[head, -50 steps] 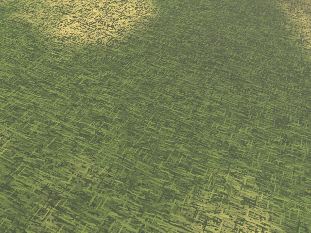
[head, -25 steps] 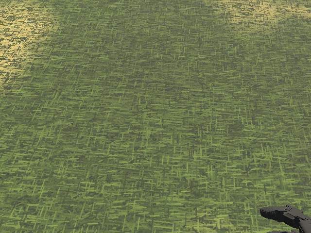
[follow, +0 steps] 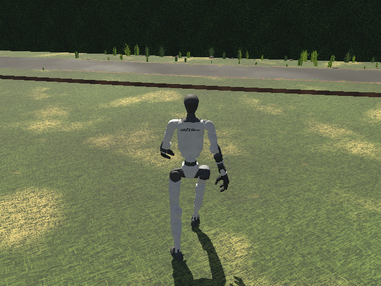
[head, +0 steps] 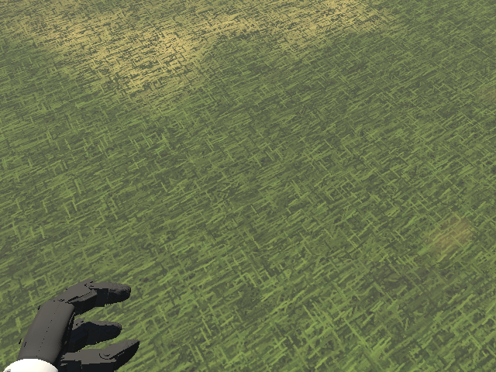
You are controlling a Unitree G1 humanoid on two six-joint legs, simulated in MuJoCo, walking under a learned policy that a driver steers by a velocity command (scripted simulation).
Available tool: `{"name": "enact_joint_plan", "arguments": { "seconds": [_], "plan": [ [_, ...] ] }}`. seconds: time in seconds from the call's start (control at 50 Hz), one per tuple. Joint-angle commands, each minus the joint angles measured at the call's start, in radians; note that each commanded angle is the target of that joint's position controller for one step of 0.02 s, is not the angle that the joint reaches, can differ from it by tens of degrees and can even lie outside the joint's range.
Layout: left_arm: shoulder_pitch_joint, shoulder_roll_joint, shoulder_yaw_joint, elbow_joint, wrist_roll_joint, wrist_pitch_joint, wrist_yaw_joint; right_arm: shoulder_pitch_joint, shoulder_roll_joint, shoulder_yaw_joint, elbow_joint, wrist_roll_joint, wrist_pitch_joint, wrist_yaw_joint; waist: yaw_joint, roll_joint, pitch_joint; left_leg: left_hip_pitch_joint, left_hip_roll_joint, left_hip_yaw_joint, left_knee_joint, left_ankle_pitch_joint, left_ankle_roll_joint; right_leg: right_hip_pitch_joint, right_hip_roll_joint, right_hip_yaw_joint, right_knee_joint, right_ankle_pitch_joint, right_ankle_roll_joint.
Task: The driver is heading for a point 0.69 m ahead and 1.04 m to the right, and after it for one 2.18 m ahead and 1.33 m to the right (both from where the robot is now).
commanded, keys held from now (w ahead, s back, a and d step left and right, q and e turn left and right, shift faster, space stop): w+e+shift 0.82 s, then w+shift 0.14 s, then shift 0.04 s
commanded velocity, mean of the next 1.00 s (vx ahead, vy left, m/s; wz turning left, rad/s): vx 1.00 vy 0.00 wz -0.94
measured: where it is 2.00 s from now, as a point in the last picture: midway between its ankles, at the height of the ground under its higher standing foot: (395, 198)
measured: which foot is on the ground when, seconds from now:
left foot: down 0.00-0.04, up 0.06-0.42, down 0.44-0.96, up 0.98-1.00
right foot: up 0.00-0.02, down 0.04-0.46, up 0.48-0.94, down 0.96-1.00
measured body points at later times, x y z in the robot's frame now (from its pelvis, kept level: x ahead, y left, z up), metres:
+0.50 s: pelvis +0.48 -0.02 +0.00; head +0.51 -0.03 +0.45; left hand +0.64 +0.27 -0.11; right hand +0.59 -0.34 -0.05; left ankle +0.64 +0.07 -0.71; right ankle +0.23 -0.01 -0.63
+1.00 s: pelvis +0.84 -0.29 -0.07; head +0.85 -0.31 +0.38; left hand +1.15 -0.29 -0.17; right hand +0.58 -0.38 -0.21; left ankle +0.73 +0.03 -0.59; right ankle +0.87 -0.36 -0.81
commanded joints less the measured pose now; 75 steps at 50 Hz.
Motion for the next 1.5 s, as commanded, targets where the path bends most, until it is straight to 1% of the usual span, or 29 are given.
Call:
{"name": "enact_joint_plan", "arguments": {
  "seconds": [0.02, 0.04, 0.06, 0.08, 0.14, 0.26, 0.38, 0.42, 0.44, 0.46, 0.48, 0.54, 0.7, 0.86, 0.9, 0.94, 0.96, 0.98, 1.0, 1.02, 1.04, 1.1, 1.2, 1.28, 1.3, 1.32, 1.36, 1.42, 1.5],
  "plan": [
    [0.570, 0.149, 0.079, 0.133, -0.008, -0.007, 0.038, -0.180, -0.271, -0.063, -0.136, -0.005, 0.024, -0.014, 0.354, 0.124, -0.233, -0.359, 0.230, -0.082, 0.651, 1.437, 0.134, 0.750, 0.122, 0.022, -0.050, -0.113, -0.067],
    [0.559, 0.200, 0.116, 0.152, -0.034, 0.006, 0.066, -0.195, -0.220, -0.058, -0.148, -0.004, 0.026, 0.000, 0.316, -0.033, -0.210, -0.612, 0.070, -0.089, 1.022, 0.637, 0.104, 0.917, 0.075, 0.174, -0.135, -0.205, -0.089],
    [0.407, 0.311, 0.124, 0.095, 0.002, 0.019, 0.069, -0.094, -0.076, -0.019, -0.240, -0.015, 0.014, 0.015, 0.106, -0.224, -0.222, -1.022, -0.055, -0.179, 1.371, -0.063, 0.048, 1.077, -0.170, 0.694, -0.210, -0.126, -0.223],
    [0.483, 0.316, 0.136, 0.063, 0.009, 0.031, 0.077, -0.199, -0.143, -0.018, -0.312, -0.003, -0.016, 0.013, 0.193, -0.092, -0.376, -1.146, -0.062, -0.392, 1.406, 0.003, 0.051, 1.155, -0.249, 0.974, -0.423, -0.345, -0.320],
    [0.423, 0.203, 0.110, 0.126, -0.005, -0.013, 0.101, -0.302, -0.129, 0.001, -0.302, -0.028, -0.029, 0.002, 0.076, 0.134, -0.051, -1.048, 0.066, -0.418, 1.099, 0.081, 0.058, 0.698, -0.147, 0.761, -0.523, -0.198, -0.188],
    [0.410, 0.140, 0.083, 0.131, -0.011, -0.074, 0.092, -0.479, -0.065, 0.034, -0.382, -0.025, 0.031, 0.024, 0.057, 0.077, 0.051, -0.820, 0.088, -0.364, 0.607, 0.302, 0.008, 0.285, 0.008, 0.552, -0.578, 0.002, -0.146],
    [0.477, 0.193, 0.106, 0.162, -0.032, -0.065, 0.084, -0.538, -0.116, 0.020, -0.399, 0.003, 0.021, 0.026, 0.120, 0.010, -0.015, -0.609, -0.021, -0.367, 0.245, 0.498, 0.059, 0.505, -0.024, 0.606, -0.471, 0.295, -0.039],
    [0.444, 0.251, 0.117, 0.163, -0.022, -0.062, 0.083, -0.295, -0.181, -0.012, -0.336, 0.003, 0.013, 0.006, -0.013, 0.020, -0.164, -0.325, -0.070, -0.353, 0.251, 0.349, 0.074, 0.529, 0.001, 0.566, -0.168, 0.530, 0.011],
    [0.400, 0.237, 0.112, 0.152, -0.017, -0.070, 0.077, -0.074, -0.235, -0.037, -0.297, 0.000, 0.009, -0.014, -0.138, 0.031, -0.264, -0.070, 0.008, -0.407, 0.293, 0.223, 0.095, 0.395, 0.040, 0.526, 0.110, 0.470, 0.039],
    [0.414, 0.075, 0.074, 0.118, -0.023, -0.080, 0.080, 0.091, -0.315, -0.059, -0.275, -0.035, 0.003, -0.032, -0.153, 0.262, -0.405, 0.169, 0.287, -0.745, 0.215, -0.225, 0.134, 0.171, 0.133, 0.419, 0.508, -0.171, 0.055],
    [0.507, 0.052, 0.052, 0.071, -0.051, -0.078, 0.083, -0.031, -0.352, -0.070, -0.288, -0.035, 0.005, -0.020, -0.026, 0.514, -0.469, 0.160, 0.449, -1.271, -0.015, -0.315, 0.204, -0.021, 0.145, 0.326, 0.679, -0.410, 0.065],
    [0.311, 0.129, 0.063, 0.115, 0.008, -0.039, 0.064, -0.182, -0.129, -0.028, -0.281, -0.028, 0.020, -0.005, -0.026, 0.074, -0.128, -0.221, 0.310, -0.807, 0.006, -0.013, 0.201, -0.017, -0.030, 0.268, 0.597, -0.177, 0.075],
    [0.099, 0.057, 0.029, 0.001, 0.000, 0.021, -0.006, -0.161, -0.131, -0.020, -0.139, 0.017, -0.039, 0.015, 0.060, 0.110, 0.061, -0.391, 0.203, -0.250, -0.166, 0.541, 0.168, -0.033, -0.098, 0.171, 0.249, 0.070, 0.090],
    [-0.033, 0.022, 0.015, 0.045, 0.036, -0.013, -0.006, 0.014, -0.168, -0.011, -0.026, 0.019, -0.036, -0.013, 0.050, 0.070, 0.077, -0.239, 0.144, -0.022, -0.051, 1.007, 0.086, 0.279, 0.048, -0.031, -0.196, 0.453, 0.011],
    [0.108, 0.052, 0.023, 0.111, 0.054, -0.013, 0.030, 0.042, -0.214, -0.017, 0.003, 0.013, -0.003, -0.025, 0.119, 0.115, 0.047, -0.147, 0.179, -0.036, 0.181, 1.306, 0.107, 0.387, 0.090, -0.043, -0.240, 0.316, 0.000],
    [0.493, 0.124, 0.069, 0.240, 0.023, -0.008, 0.063, -0.040, -0.235, -0.028, 0.006, -0.006, 0.026, -0.035, 0.299, 0.164, -0.138, -0.206, 0.189, -0.086, 0.666, 1.470, 0.144, 0.769, 0.054, 0.066, -0.278, 0.251, -0.032],
    [0.579, 0.173, 0.091, 0.298, 0.045, -0.026, 0.081, -0.115, -0.227, -0.037, -0.014, 0.003, 0.027, -0.016, 0.327, 0.058, -0.073, -0.466, 0.064, -0.088, 1.108, 0.800, 0.142, 0.911, -0.012, 0.155, -0.439, 0.246, -0.100],
    [0.557, 0.283, 0.107, 0.318, 0.050, -0.035, 0.087, -0.089, -0.082, -0.011, -0.059, -0.025, 0.007, -0.009, 0.183, -0.155, -0.070, -0.912, -0.031, -0.196, 1.439, -0.266, 0.140, 1.180, -0.155, 0.247, -0.070, 0.807, -0.063],
    [0.604, 0.287, 0.102, 0.317, 0.020, -0.050, 0.091, -0.011, -0.035, 0.014, -0.094, 0.023, -0.010, -0.012, 0.137, -0.100, -0.237, -1.014, 0.004, -0.342, 1.442, -0.227, 0.133, 1.281, -0.320, 0.430, -0.011, 1.372, -0.130],
    [0.609, 0.252, 0.108, 0.319, 0.000, -0.046, 0.096, -0.098, -0.108, 0.009, -0.139, 0.049, -0.013, -0.010, 0.185, -0.020, -0.282, -1.154, 0.007, -0.366, 1.319, -0.084, 0.105, 1.288, -0.352, 0.595, -0.209, 0.866, -0.235],
    [0.533, 0.205, 0.099, 0.312, -0.006, -0.043, 0.097, -0.137, -0.135, 0.005, -0.121, 0.024, -0.012, -0.009, 0.141, 0.051, -0.124, -1.135, 0.045, -0.363, 1.178, 0.029, 0.103, 1.063, -0.317, 0.592, -0.348, 0.542, -0.202],
    [0.418, 0.104, 0.056, 0.323, -0.033, -0.062, 0.109, -0.143, -0.084, 0.005, -0.089, -0.023, 0.030, 0.014, 0.006, 0.127, 0.007, -0.829, 0.079, -0.370, 0.904, 0.073, 0.039, 0.574, -0.249, 0.441, -0.427, 0.732, -0.132],
    [0.383, 0.055, 0.043, 0.368, -0.028, -0.099, 0.087, -0.206, -0.022, 0.025, -0.089, 0.021, 0.010, 0.014, 0.016, -0.025, -0.036, -0.504, -0.019, -0.264, 0.397, 0.517, 0.093, 0.396, -0.045, 0.209, -0.420, 0.690, -0.008],
    [0.367, 0.093, 0.053, 0.404, -0.045, -0.087, 0.095, -0.002, -0.078, -0.006, 0.004, -0.008, -0.009, 0.004, -0.083, -0.011, -0.104, -0.264, -0.072, -0.281, 0.229, 0.702, 0.169, 0.474, -0.027, 0.208, -0.098, 0.618, 0.070],
    [0.387, 0.085, 0.055, 0.405, -0.049, -0.080, 0.104, 0.075, -0.151, -0.025, 0.030, -0.014, -0.021, 0.006, -0.116, 0.081, -0.124, -0.221, 0.041, -0.359, 0.193, 1.169, 0.211, 0.470, 0.067, 0.142, 0.202, 0.299, 0.109],
    [0.627, -0.025, 0.042, 0.431, -0.071, -0.064, 0.114, 0.065, -0.205, -0.028, 0.022, -0.014, -0.021, 0.015, -0.007, 0.313, -0.299, -0.058, 0.367, -0.716, 0.237, 1.750, 0.399, 0.339, 0.220, 0.169, 0.585, -0.570, 0.142],
    [0.609, 0.031, 0.051, 0.440, -0.019, -0.035, 0.132, -0.149, -0.144, -0.020, -0.051, 0.032, 0.003, 0.017, 0.049, 0.156, -0.269, -0.188, 0.384, -0.747, 0.154, 1.335, 0.428, 0.253, 0.130, 0.304, 0.657, -0.453, 0.144],
    [0.457, 0.004, 0.043, 0.416, 0.012, -0.003, 0.105, -0.211, -0.022, 0.023, -0.017, 0.019, 0.018, 0.005, 0.063, 0.091, -0.105, -0.458, 0.208, -0.578, 0.038, 1.023, 0.345, 0.323, 0.053, 0.267, 0.416, -0.355, 0.159],
    [0.391, -0.032, 0.025, 0.383, -0.001, 0.030, 0.115, -0.215, -0.120, -0.013, -0.009, 0.004, 0.033, 0.020, 0.085, 0.119, -0.137, -0.502, 0.150, -0.579, 0.036, 0.996, 0.345, 0.359, 0.049, 0.185, 0.222, -0.350, 0.193]
  ]
}}
Next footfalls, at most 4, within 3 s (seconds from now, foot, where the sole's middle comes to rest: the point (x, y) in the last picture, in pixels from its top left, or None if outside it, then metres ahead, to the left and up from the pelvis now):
0.04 right None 0.23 -0.02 -0.74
0.44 left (226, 287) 0.68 0.05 -0.74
0.96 right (361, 235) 0.89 -0.39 -0.84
1.30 left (402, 162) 1.19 -0.61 -0.84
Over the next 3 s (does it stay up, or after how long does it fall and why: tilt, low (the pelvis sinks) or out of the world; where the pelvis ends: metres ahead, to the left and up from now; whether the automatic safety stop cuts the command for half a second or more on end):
stays up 1.59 -0.68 -0.08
